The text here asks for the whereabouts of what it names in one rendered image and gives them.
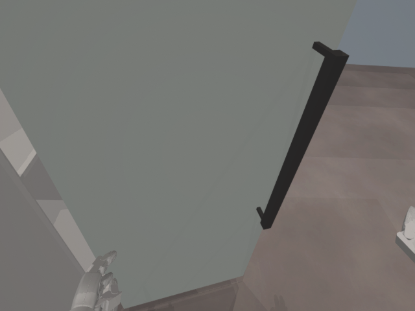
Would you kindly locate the handle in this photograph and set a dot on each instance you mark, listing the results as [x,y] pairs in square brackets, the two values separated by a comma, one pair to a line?
[324,85]

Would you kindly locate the fridge door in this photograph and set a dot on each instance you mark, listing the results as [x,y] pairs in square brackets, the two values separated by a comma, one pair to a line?
[164,124]

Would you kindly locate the left robot hand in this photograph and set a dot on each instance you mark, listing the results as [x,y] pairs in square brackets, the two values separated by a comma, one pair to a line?
[92,284]

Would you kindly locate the right robot hand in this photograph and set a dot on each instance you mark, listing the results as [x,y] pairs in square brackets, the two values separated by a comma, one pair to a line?
[406,238]

